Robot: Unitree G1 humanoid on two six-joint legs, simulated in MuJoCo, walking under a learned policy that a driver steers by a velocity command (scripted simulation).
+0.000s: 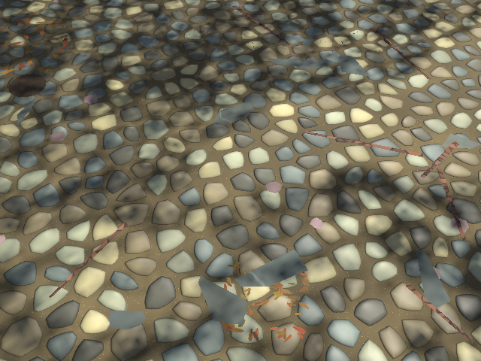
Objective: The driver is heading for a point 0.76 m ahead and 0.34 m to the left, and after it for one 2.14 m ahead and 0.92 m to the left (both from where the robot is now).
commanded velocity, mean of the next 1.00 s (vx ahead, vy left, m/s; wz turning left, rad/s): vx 0.41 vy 0.00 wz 0.47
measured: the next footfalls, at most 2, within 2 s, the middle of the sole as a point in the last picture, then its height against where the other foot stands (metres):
right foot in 0.42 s outside the picture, level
left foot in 0.90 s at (190, 337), level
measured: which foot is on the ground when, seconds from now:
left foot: down 0.00-0.42, up 0.44-0.88, down 0.90-1.00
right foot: up 0.00-0.40, down 0.42-0.90, up 0.92-1.00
